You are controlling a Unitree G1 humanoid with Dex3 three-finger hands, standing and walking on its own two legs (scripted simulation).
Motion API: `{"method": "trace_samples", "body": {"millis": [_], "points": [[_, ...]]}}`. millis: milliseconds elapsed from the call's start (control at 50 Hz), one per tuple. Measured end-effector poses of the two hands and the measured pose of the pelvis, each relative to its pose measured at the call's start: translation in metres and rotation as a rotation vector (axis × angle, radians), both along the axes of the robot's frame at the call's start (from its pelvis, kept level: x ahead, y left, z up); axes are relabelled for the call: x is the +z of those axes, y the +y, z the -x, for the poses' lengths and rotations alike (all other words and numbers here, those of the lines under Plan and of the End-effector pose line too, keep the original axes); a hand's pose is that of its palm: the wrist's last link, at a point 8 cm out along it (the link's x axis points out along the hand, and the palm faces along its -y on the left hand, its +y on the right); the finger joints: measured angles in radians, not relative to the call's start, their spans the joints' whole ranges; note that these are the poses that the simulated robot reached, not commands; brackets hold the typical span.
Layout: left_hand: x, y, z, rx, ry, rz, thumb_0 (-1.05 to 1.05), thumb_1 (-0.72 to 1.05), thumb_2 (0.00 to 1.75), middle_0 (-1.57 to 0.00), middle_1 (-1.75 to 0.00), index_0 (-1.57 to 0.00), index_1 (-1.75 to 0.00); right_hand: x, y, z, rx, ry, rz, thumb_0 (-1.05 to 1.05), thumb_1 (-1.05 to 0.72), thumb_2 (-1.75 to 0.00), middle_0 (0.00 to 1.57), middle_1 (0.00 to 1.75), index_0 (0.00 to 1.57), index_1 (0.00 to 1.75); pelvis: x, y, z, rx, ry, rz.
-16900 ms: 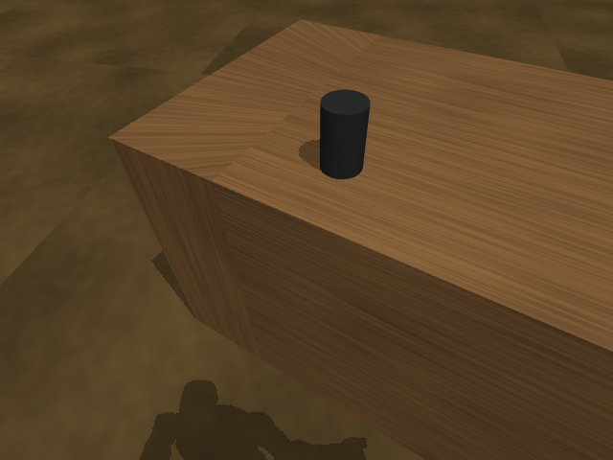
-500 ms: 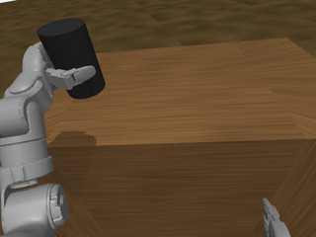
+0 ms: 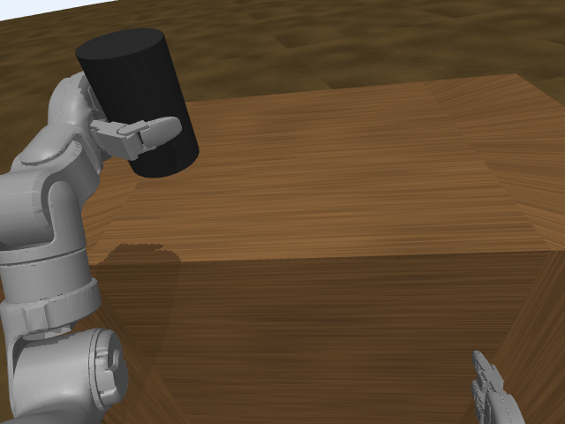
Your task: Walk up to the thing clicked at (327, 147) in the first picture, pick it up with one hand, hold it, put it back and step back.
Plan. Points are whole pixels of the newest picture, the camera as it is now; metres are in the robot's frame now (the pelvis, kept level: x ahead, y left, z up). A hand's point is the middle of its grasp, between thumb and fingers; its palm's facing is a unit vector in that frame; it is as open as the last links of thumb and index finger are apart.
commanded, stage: hold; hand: left
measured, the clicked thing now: (145, 106) +0.35 +0.16 +0.35
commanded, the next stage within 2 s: none
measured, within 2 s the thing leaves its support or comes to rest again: neither
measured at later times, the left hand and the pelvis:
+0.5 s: hand (136, 123) +0.32 +0.16 +0.34, palm faces +0.11 -0.99 -0.01, open 11.4 cm; pelvis -0.02 +0.00 +0.00, yaw +0 degrees
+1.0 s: hand (131, 122) +0.33 +0.17 +0.34, palm faces +0.13 -0.99 -0.01, open 11.4 cm; pelvis -0.02 +0.00 +0.00, yaw +0 degrees
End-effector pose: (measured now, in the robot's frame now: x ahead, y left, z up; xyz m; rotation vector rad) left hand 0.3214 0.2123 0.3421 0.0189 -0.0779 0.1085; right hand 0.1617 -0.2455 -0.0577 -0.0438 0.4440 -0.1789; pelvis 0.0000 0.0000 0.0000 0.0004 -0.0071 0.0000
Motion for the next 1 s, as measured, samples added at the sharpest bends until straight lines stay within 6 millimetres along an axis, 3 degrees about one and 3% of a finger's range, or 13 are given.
{"method": "trace_samples", "body": {"millis": [180,440,640,880,1000], "points": [[-0.001,-0.006,0.014,-0.014,0.014,0.013,-0.01,-0.54,1.09,-0.62,-0.98,-0.64,-0.99,0.004,-0.002,0.001,-0.012,-0.038,-0.016,-0.01,0.54,-0.06,0.05,0.05,0.05,0.05,0.000,0.000,0.005,-0.001,-0.010,-0.002],[-0.004,-0.001,0.027,0.012,0.016,0.003,-0.01,-0.55,1.10,-0.61,-0.99,-0.64,-0.99,0.006,-0.008,0.019,-0.026,-0.040,0.014,-0.01,0.53,-0.06,0.05,0.05,0.05,0.05,-0.001,-0.003,0.019,0.002,-0.027,-0.002],[0.005,-0.001,0.024,0.011,0.016,0.024,-0.01,-0.55,1.11,-0.62,-0.99,-0.64,-0.99,0.009,-0.010,0.023,-0.044,-0.067,0.017,-0.01,0.54,-0.05,0.05,0.05,0.05,0.05,-0.001,-0.003,0.026,0.000,-0.027,-0.001],[-0.014,0.006,0.024,0.033,0.035,0.006,-0.01,-0.57,1.12,-0.62,-0.99,-0.64,-0.99,0.010,-0.009,0.028,-0.039,-0.066,0.028,-0.01,0.54,-0.06,0.05,0.05,0.05,0.05,0.000,-0.004,0.026,0.000,-0.027,0.000],[-0.002,0.004,0.021,0.021,-0.001,0.006,-0.01,-0.57,1.12,-0.62,-0.99,-0.64,-1.00,0.012,-0.010,0.020,-0.053,-0.084,0.034,-0.01,0.53,-0.06,0.05,0.05,0.05,0.05,-0.001,-0.003,0.023,0.001,-0.026,0.003]]}}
